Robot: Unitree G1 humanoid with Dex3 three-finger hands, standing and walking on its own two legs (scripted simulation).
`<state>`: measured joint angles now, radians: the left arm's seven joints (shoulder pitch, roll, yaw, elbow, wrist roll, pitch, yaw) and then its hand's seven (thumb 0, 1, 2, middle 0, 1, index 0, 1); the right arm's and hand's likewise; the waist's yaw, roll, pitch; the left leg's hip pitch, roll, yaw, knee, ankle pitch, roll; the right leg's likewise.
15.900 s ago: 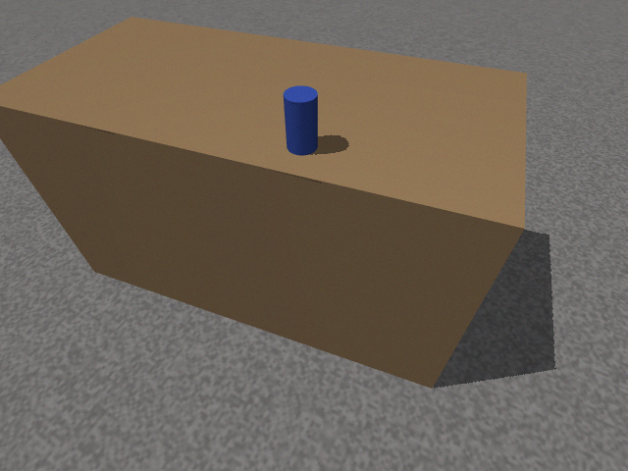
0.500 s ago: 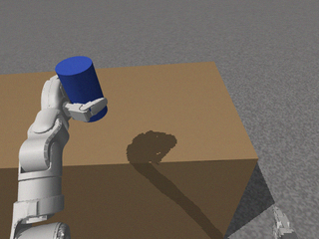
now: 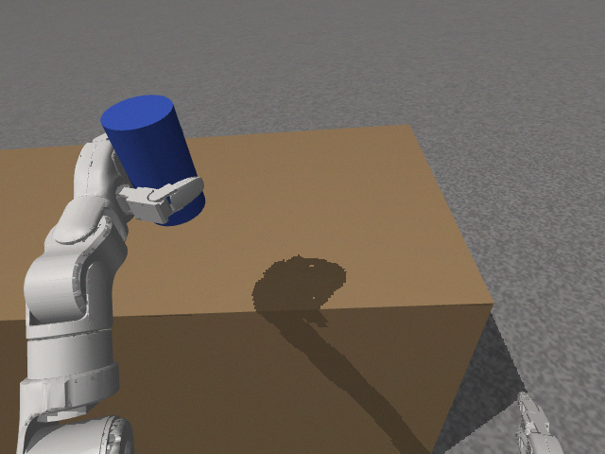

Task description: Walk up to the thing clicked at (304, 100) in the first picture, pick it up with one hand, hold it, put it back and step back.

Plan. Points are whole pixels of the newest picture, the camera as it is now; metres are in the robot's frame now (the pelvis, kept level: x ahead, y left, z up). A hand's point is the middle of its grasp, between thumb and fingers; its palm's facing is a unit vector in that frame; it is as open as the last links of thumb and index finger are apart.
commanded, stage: hold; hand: left
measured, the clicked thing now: (159, 164) +0.35 +0.17 +0.28
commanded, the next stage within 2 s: none
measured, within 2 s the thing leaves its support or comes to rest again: neither
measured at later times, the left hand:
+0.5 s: hand (159, 160) +0.34 +0.17 +0.29, palm faces +0.13 -0.99 +0.00, open 9.8 cm
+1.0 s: hand (161, 161) +0.34 +0.17 +0.29, palm faces +0.13 -0.99 +0.00, open 9.8 cm
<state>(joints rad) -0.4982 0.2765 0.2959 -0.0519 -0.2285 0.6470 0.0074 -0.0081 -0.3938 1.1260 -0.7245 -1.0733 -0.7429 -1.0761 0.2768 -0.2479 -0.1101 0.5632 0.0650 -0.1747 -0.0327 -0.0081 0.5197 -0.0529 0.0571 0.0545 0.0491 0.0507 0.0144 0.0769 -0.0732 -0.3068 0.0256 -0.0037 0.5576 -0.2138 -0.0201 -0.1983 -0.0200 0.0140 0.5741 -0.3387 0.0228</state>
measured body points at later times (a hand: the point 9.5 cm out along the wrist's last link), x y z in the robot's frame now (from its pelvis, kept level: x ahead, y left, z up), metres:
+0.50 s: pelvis +0.00 +0.00 +0.00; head -0.05 -0.04 +0.45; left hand +0.33 +0.22 +0.29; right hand +0.17 -0.26 -0.07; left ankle +0.05 +0.13 -0.73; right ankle -0.02 -0.13 -0.73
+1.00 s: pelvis +0.00 +0.00 +0.00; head -0.05 -0.04 +0.45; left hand +0.33 +0.22 +0.29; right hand +0.18 -0.26 -0.07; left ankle +0.05 +0.13 -0.73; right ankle -0.02 -0.13 -0.73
